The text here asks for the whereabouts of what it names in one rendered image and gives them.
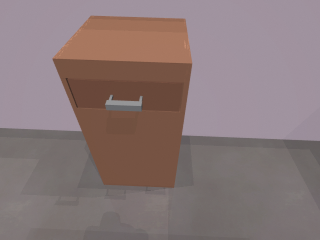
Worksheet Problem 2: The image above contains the cabinet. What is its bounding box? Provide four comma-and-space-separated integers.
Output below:
52, 15, 193, 188

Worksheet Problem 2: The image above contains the drawer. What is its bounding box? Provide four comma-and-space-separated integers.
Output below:
67, 78, 183, 112

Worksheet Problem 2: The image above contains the handle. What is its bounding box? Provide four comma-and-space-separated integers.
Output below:
105, 95, 143, 112

